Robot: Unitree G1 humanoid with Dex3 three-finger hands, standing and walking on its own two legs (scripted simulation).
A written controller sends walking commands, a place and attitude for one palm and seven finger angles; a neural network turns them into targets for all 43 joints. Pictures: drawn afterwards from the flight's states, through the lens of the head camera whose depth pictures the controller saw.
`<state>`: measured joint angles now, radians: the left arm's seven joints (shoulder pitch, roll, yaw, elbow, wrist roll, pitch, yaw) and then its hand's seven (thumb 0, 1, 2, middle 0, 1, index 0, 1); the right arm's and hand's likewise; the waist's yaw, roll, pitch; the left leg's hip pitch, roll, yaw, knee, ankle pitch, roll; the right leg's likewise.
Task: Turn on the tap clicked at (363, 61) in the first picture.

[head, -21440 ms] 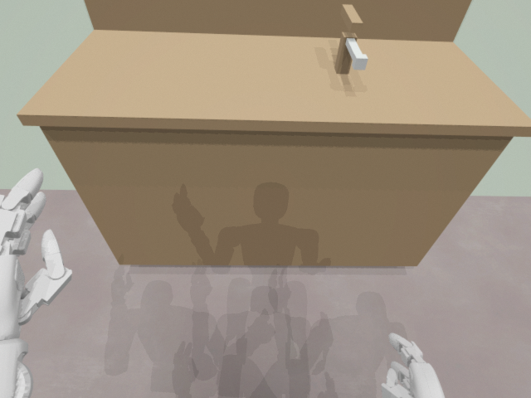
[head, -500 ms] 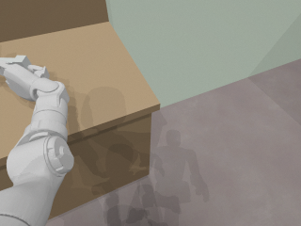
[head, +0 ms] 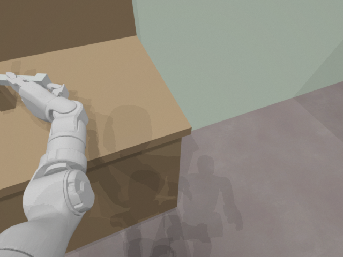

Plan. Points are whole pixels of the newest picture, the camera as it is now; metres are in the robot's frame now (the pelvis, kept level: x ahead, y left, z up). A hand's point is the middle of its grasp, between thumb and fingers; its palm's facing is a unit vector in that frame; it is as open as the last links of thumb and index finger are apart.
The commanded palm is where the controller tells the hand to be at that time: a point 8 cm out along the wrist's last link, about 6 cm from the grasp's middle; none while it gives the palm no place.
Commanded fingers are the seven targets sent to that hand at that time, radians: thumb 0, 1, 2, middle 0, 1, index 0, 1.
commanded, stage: lift the hand up off the lever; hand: left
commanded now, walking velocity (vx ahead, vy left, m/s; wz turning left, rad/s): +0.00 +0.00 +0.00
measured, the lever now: (42, 81) +0.51 +0.29 +0.15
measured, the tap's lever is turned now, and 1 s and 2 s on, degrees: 64 63 63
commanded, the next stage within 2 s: draw the hand back beside the body in 1.78 s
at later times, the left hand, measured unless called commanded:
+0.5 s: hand (40, 86) +0.44 +0.26 +0.19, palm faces +0.84 -0.53 -0.08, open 7.9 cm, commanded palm +0.39 +0.27 +0.18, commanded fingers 0.00 0.90 0.90 -0.15 -0.15 -0.15 -0.15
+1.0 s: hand (41, 75) +0.46 +0.25 +0.20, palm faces +0.83 -0.55 -0.08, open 7.8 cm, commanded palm +0.40 +0.27 +0.20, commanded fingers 0.00 0.90 0.90 -0.15 -0.15 -0.15 -0.15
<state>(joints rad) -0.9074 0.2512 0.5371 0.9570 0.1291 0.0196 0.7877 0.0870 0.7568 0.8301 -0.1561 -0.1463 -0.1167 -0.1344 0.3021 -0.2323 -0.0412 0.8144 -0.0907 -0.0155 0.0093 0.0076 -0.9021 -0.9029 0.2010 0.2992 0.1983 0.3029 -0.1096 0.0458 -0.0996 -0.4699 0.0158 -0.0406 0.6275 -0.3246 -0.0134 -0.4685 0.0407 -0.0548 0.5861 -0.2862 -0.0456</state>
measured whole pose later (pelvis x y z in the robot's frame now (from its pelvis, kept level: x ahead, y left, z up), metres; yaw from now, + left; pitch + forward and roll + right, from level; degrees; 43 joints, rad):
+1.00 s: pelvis -0.02 +0.00 +0.01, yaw +0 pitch +7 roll +0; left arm -0.98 0.29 0.48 0.94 0.10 0.15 0.78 0.02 0.90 0.90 -0.16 -0.15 -0.15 -0.15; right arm 0.30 -0.23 -0.03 0.87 -0.06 -0.04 -0.02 0.01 -0.90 -0.90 0.20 0.30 0.20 0.30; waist -0.08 0.05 -0.08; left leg -0.40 0.01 -0.04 0.54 -0.26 -0.01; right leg -0.40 0.03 -0.06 0.51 -0.23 -0.04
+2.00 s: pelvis +0.00 -0.01 +0.02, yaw -1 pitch +3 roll +0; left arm -0.79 0.25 0.36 0.60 0.06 0.30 0.51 0.02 0.90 0.90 -0.15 -0.15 -0.15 -0.15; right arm 0.23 -0.24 -0.02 0.82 -0.02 -0.01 -0.07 0.01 -0.90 -0.90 0.20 0.30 0.20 0.30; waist -0.02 0.05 -0.05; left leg -0.23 0.02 -0.02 0.43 -0.24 -0.02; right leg -0.26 0.04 -0.04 0.44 -0.23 -0.05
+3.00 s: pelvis -0.03 +0.01 +0.02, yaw -2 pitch -7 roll +0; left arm 0.30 0.30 0.24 -0.27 -0.06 -0.15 0.12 0.02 0.89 0.90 -0.21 -0.29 -0.20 -0.29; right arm 0.18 -0.22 0.00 0.71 -0.01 -0.12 -0.04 0.02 -0.90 -0.90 0.20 0.30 0.20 0.30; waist 0.05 0.06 0.06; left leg -0.04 0.01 0.01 0.34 -0.19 0.00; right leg -0.06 0.03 -0.01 0.32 -0.15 -0.03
